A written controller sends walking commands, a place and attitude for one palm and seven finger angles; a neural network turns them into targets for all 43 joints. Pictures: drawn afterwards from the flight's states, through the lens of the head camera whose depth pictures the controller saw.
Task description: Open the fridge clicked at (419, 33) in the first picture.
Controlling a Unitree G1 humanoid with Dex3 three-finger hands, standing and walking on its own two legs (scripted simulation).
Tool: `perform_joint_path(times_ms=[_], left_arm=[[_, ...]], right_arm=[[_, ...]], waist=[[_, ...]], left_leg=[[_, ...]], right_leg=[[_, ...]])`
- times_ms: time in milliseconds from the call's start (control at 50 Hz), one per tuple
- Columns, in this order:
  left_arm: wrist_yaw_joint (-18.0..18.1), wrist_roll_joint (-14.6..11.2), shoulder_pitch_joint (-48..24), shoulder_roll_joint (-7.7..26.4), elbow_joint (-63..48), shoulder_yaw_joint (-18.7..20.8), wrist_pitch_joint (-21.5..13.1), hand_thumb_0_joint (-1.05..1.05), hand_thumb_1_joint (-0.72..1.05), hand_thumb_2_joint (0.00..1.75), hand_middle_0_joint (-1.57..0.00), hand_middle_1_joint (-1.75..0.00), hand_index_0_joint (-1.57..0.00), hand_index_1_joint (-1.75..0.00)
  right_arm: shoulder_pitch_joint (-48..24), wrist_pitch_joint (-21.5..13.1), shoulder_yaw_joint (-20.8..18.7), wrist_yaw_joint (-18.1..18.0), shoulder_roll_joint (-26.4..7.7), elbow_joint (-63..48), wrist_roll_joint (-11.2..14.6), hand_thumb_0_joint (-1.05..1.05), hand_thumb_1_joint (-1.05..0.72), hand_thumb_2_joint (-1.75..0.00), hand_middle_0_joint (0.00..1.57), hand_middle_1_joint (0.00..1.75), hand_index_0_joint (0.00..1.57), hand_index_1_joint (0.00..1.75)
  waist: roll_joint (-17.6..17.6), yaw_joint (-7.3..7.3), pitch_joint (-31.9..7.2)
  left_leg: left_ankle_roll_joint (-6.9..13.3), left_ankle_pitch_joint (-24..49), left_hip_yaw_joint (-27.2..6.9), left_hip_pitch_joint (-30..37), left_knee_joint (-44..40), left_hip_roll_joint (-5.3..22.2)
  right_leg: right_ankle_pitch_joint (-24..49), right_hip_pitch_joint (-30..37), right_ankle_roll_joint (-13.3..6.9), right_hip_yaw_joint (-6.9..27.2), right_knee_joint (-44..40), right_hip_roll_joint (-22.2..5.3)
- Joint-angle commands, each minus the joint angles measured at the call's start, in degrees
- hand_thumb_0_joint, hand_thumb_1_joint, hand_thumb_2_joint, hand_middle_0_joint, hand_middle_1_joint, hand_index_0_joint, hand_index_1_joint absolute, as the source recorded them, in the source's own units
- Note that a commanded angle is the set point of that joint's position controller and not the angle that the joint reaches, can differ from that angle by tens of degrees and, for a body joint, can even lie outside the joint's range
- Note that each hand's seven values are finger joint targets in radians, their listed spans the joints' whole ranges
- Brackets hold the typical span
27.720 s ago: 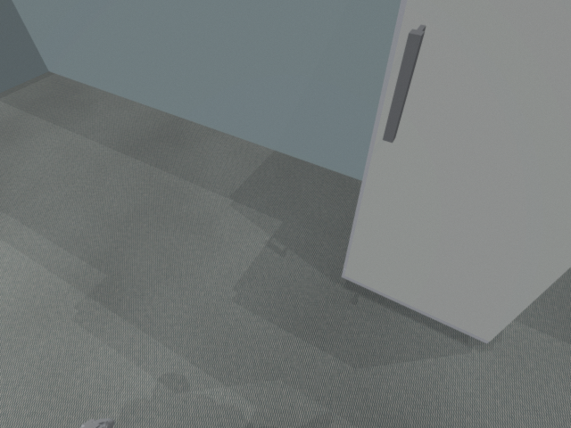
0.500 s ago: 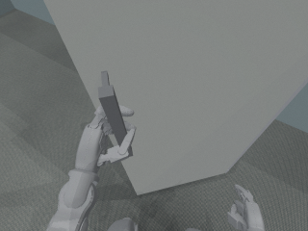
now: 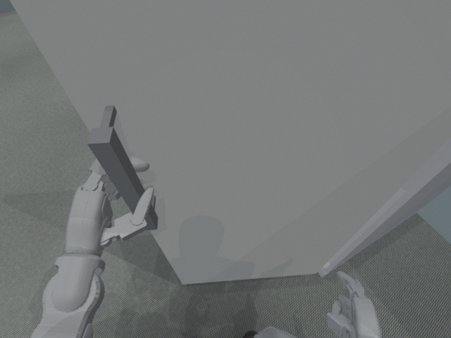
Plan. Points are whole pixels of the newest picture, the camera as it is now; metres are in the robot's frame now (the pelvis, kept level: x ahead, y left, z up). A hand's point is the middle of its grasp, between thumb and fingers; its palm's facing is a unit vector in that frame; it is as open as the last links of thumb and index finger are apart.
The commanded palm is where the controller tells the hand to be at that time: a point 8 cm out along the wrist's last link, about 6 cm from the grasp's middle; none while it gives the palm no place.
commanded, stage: walk backward, drawing the door open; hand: left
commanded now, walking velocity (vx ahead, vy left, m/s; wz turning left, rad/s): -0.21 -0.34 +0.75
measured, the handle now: (133, 178) +0.32 +0.15 +0.13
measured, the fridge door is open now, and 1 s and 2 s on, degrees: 64 70 71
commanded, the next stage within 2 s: stop walking and hold the door back in 0.14 s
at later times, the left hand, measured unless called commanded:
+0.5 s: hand (158, 277) +0.18 +0.09 +0.12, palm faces +0.51 -0.78 -0.35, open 6.2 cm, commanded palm +0.17 +0.15 +0.12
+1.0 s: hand (153, 234) +0.24 +0.11 +0.13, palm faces +0.52 -0.80 -0.29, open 6.0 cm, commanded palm +0.17 +0.16 +0.12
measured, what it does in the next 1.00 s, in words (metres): steps to the right, turning left: left foot, then right foot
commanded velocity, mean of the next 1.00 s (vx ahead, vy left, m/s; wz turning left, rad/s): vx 0.07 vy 0.06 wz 0.17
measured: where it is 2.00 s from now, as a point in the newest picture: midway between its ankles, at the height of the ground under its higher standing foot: outside the picture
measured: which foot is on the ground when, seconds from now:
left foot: up 0.00-0.00, down 0.02-0.30, up 0.32-0.68, down 0.70-0.90, up 0.92-1.00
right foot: down 0.00-0.02, up 0.04-0.28, down 0.30-0.70, up 0.72-0.88, down 0.90-1.00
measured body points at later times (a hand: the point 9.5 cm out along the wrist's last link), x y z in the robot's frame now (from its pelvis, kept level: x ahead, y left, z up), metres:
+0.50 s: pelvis -0.06 -0.21 +0.01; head -0.03 -0.24 +0.45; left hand +0.15 +0.13 +0.14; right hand +0.19 -0.40 -0.10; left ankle -0.10 -0.08 -0.64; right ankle +0.03 -0.32 -0.73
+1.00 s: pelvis -0.10 -0.22 +0.00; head -0.05 -0.24 +0.45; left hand +0.20 +0.15 +0.14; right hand +0.04 -0.45 -0.14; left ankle -0.16 -0.11 -0.68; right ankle -0.04 -0.31 -0.73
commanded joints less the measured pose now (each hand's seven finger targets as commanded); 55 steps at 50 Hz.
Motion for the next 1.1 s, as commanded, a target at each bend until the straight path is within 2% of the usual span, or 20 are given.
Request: perform_joint_path(times_ms=[0, 20, 120, 220, 260, 280, 320, 380, 520, 600, 640, 680, 700, 760, 840, 860, 880, 900, 1000, 1080], left_arm=[[1.3, 1.4, -12.6, 6.0, -17.2, 4.4, -9.5, 0.0, 0.9, 0.9, -0.45, -1.4, -0.45, -1.4], [0.6, 2.7, -11.6, 7.2, -17.2, 6.1, -10.4, 0.0, 0.9, 0.9, -0.45, -1.4, -0.45, -1.4], [0.3, 1.1, -10.4, 3.6, -15.2, 4.7, -7.4, 0.0, 0.9, 0.9, -0.45, -1.4, -0.45, -1.4], [1.9, 0.0, -8.5, 7.1, -13.7, 10.0, -7.9, 0.0, 0.9, 0.9, -0.45, -1.4, -0.45, -1.4], [3.7, -0.1, -13.8, 11.4, -0.8, 13.6, -6.5, 0.0, 0.9, 0.9, -0.45, -1.4, -0.45, -1.4], [4.8, 0.0, -19.8, 18.5, 1.7, 19.1, -6.4, 0.0, 0.9, 0.9, -0.45, -1.4, -0.45, -1.4], [5.0, -0.5, -23.9, 18.3, 9.9, 18.2, -6.3, 0.0, 0.9, 0.9, -0.45, -1.4, -0.45, -1.4], [5.2, -1.6, -34.2, 20.6, 23.4, 19.9, -8.8, 0.0, 0.9, 0.9, -0.45, -1.4, -0.45, -1.4], [4.1, -1.8, -55.8, 24.3, 41.6, 18.2, -11.4, 0.0, 0.9, 0.9, -0.45, -1.4, -0.45, -1.4], [3.8, -0.6, -65.4, 25.8, 46.8, 18.3, -12.8, 0.0, 0.9, 0.9, -0.45, -1.4, -0.45, -1.4], [2.9, -0.8, -67.9, 25.5, 47.8, 17.6, -13.6, 0.0, 0.9, 0.9, -0.45, -1.4, -0.45, -1.4], [2.5, -1.5, -68.4, 24.6, 45.0, 18.0, -14.6, 0.0, 0.9, 0.9, -0.45, -1.4, -0.45, -1.4], [2.3, -1.7, -68.8, 21.5, 43.8, 15.1, -13.8, 0.0, 0.9, 0.9, -0.45, -1.4, -0.45, -1.4], [2.3, -0.9, -70.1, 26.7, 47.5, 18.3, -12.4, 0.0, 0.9, 0.9, -0.45, -1.4, -0.45, -1.4], [1.6, -1.1, -64.5, 23.8, 48.2, 16.0, -10.6, 0.0, 0.9, 0.9, -0.45, -1.4, -0.45, -1.4], [1.8, -0.7, -62.5, 24.8, 50.2, 16.0, -10.0, 0.0, 0.9, 0.9, -0.45, -1.4, -0.45, -1.4], [2.3, -0.4, -62.4, 29.4, 49.9, 20.3, -10.1, 0.0, 0.9, 0.9, -0.45, -1.4, -0.45, -1.4], [2.5, -0.6, -60.0, 32.3, 52.1, 23.6, -9.7, 0.0, 0.9, 0.9, -0.45, -1.4, -0.45, -1.4], [2.1, -1.2, -60.0, 32.1, 50.8, 25.6, -11.8, 0.0, 0.9, 0.9, -0.45, -1.4, -0.45, -1.4], [2.0, -1.4, -56.7, 28.9, 45.8, 23.5, -12.6, 0.0, 0.9, 0.9, -0.45, -1.4, -0.45, -1.4]], right_arm=[[-2.0, -2.8, -2.2, 0.0, -8.3, -10.1, -1.6, 0.0, -0.9, -0.9, 0.2, 0.3, 0.2, 0.3], [-3.6, -2.6, -1.9, 0.4, -7.3, -8.6, -2.0, 0.0, -0.9, -0.9, 0.2, 0.3, 0.2, 0.3], [-4.0, -2.9, -3.0, 1.4, -8.0, -5.4, 0.0, 0.0, -0.9, -0.9, 0.2, 0.3, 0.2, 0.3], [-4.9, -3.1, -3.0, 2.1, -7.9, -6.9, 1.9, 0.0, -0.9, -0.9, 0.2, 0.3, 0.2, 0.3], [-1.6, -2.5, -2.4, 2.0, -5.9, -4.6, 3.0, 0.0, -0.9, -0.9, 0.2, 0.3, 0.2, 0.3], [-3.6, -1.9, -2.0, 1.5, -4.9, -4.8, 2.3, 0.0, -0.9, -0.9, 0.2, 0.3, 0.2, 0.3], [-4.9, -2.0, -2.5, 0.2, -6.9, -3.6, 1.3, 0.0, -0.9, -0.9, 0.2, 0.3, 0.2, 0.3], [-7.2, 0.9, -0.9, -0.8, -8.0, -1.7, 1.8, 0.0, -0.9, -0.9, 0.2, 0.3, 0.2, 0.3], [-6.1, 3.4, -2.2, 0.8, -11.5, -0.6, 1.7, 0.0, -0.9, -0.9, 0.2, 0.3, 0.2, 0.3], [-3.4, 2.8, -1.8, 1.4, -10.9, -0.1, 1.8, 0.0, -0.9, -0.9, 0.2, 0.3, 0.2, 0.3], [-1.2, 2.5, -1.7, 1.4, -11.4, 0.0, 1.7, 0.0, -0.9, -0.9, 0.2, 0.3, 0.2, 0.3], [-1.7, 2.1, -2.4, 1.3, -14.4, -2.4, 2.1, 0.0, -0.9, -0.9, 0.2, 0.3, 0.2, 0.3], [-2.6, 1.8, -2.1, 1.2, -12.2, -3.7, 2.8, 0.0, -0.9, -0.9, 0.2, 0.3, 0.2, 0.3], [0.5, 1.4, -2.4, 0.6, -12.9, -1.5, 3.7, 0.0, -0.9, -0.9, 0.2, 0.3, 0.2, 0.3], [0.8, 1.8, -1.4, 0.1, -13.2, -1.5, 4.0, 0.0, -0.9, -0.9, 0.2, 0.3, 0.2, 0.3], [1.5, 2.1, -1.5, 0.1, -12.8, -1.3, 4.0, 0.0, -0.9, -0.9, 0.2, 0.3, 0.2, 0.3], [1.6, 2.1, -2.1, -0.1, -12.0, -1.3, 3.6, 0.0, -0.9, -0.9, 0.2, 0.3, 0.2, 0.3], [3.2, 1.7, -2.8, 0.0, -13.0, -0.5, 3.7, 0.0, -0.9, -0.9, 0.2, 0.3, 0.2, 0.3], [0.5, 1.3, 0.0, -0.2, -11.6, 1.5, 2.8, 0.0, -0.9, -0.9, 0.2, 0.3, 0.2, 0.3], [-0.3, 0.6, 0.4, -0.3, -11.0, 0.6, 1.8, 0.0, -0.9, -0.9, 0.2, 0.3, 0.2, 0.3]], waist=[[17.3, -0.49, -15.6], [9.1, -0.76, -13.2], [14.7, 1.1, -10.0], [16.4, 0.82, -11.2], [0.9, 0.36, -14.3], [-14.0, 1.15, -15.3], [-18.2, 1.65, -16.7], [-10.3, 2.02, -13.9], [-14.1, 2.09, -12.3], [-10.2, 1.85, -17.8], [-1.7, 0.25, -19.2], [20.8, 1.39, -15.7], [21.8, 1.31, -15.1], [9.7, 1.37, -15.6], [8.4, 1.73, -21.6], [0.0, 1.1, -23.0], [-11.0, 1.34, -23.8], [-8.9, 1.85, -22.1], [-9.5, 1.24, -17.4], [-7.2, 1.35, -17.6]], left_leg=[[15.3, 49.9, -45.8, 27.9, -24.5, 35.2], [14.4, 46.2, -43.9, 20.8, -24.0, 34.3], [5.7, 30.8, -17.2, 5.4, -19.9, 18.3], [4.0, 11.5, -17.3, -5.2, -16.5, 12.0], [0.1, 2.2, -9.1, -3.5, 4.9, 1.4], [-1.3, -8.3, -9.3, -15.9, 22.7, -1.8], [-1.0, -5.6, -17.2, -18.2, 39.5, -1.3], [-1.7, 3.3, -14.7, -17.7, 32.8, 0.0], [-0.4, 3.4, -9.9, -8.0, 13.8, -0.9], [1.8, -1.0, -4.8, 2.9, -4.6, -2.3], [2.9, 3.9, -3.0, 11.6, -19.2, -3.4], [9.0, 1.1, -23.6, 13.6, -29.1, 13.4], [13.5, 8.8, -30.7, 9.7, -28.9, 19.2], [13.0, 23.4, -23.1, 12.0, -20.2, 15.7], [5.3, 33.5, -9.7, 5.9, -4.1, 9.6], [3.5, 27.5, -7.3, -6.2, 4.5, 6.8], [0.5, 4.6, -5.5, -18.2, 17.0, 0.5], [-0.2, -4.3, -12.2, -20.5, 24.5, 0.9], [-0.3, 4.1, -10.6, -10.4, 13.8, 3.0], [-0.4, 13.7, -5.9, -0.5, -3.1, 0.9]], right_leg=[[-17.3, -23.1, 12.1, 14.1, 31.3, -0.3], [-13.0, -19.9, 9.5, 20.2, 33.1, -1.4], [-4.7, -3.7, 9.7, 15.7, 18.2, -0.4], [-3.3, 15.4, 11.7, 8.0, -5.2, 4.7], [4.3, 14.4, 9.2, 14.3, -15.6, -3.6], [15.7, 16.6, 3.2, 29.6, -15.4, -17.4], [11.6, 12.9, -0.6, 39.1, -15.2, -22.8], [13.3, 15.1, 1.6, 25.4, -11.2, -17.8], [-15.7, 7.3, 2.8, 26.7, -22.6, -19.2], [-17.4, 8.4, 2.4, 23.5, -21.5, -17.0], [-16.5, 6.6, 5.0, 18.5, -14.9, -11.3], [-12.9, -3.6, 8.6, 6.7, 8.7, 0.6], [-14.8, -6.2, 8.3, 7.8, 21.1, 2.5], [-10.9, -7.3, 8.1, 11.9, 16.2, -0.1], [3.2, 18.9, 6.2, 9.4, -8.6, 2.2], [8.6, 30.4, 3.1, 19.3, -8.9, -4.9], [21.4, 36.9, -3.7, 38.3, -10.2, -16.8], [22.2, 32.3, -6.0, 40.0, -12.2, -21.5], [15.1, 16.8, -1.6, 22.2, -11.7, -13.5], [6.7, 12.7, 0.8, 18.3, -11.5, -9.4]])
